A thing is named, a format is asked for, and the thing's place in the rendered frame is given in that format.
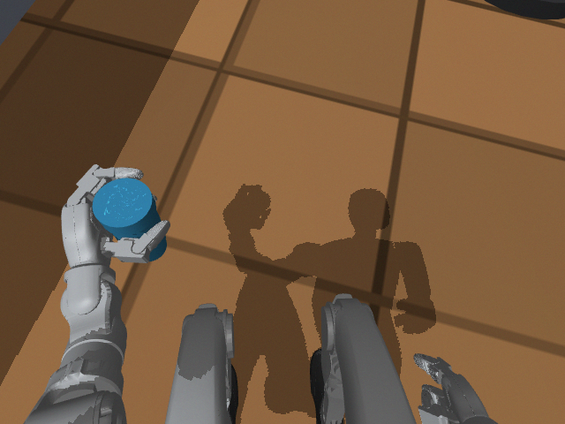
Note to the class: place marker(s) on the left robot arm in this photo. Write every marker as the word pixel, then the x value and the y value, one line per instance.
pixel 88 386

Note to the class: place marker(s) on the left robot hand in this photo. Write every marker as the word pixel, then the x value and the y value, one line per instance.
pixel 86 240

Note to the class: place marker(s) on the cup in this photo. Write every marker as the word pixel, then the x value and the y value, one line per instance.
pixel 126 208

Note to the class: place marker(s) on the right robot foot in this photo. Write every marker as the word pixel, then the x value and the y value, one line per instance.
pixel 317 385

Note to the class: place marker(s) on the right robot hand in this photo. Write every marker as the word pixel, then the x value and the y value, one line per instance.
pixel 455 403

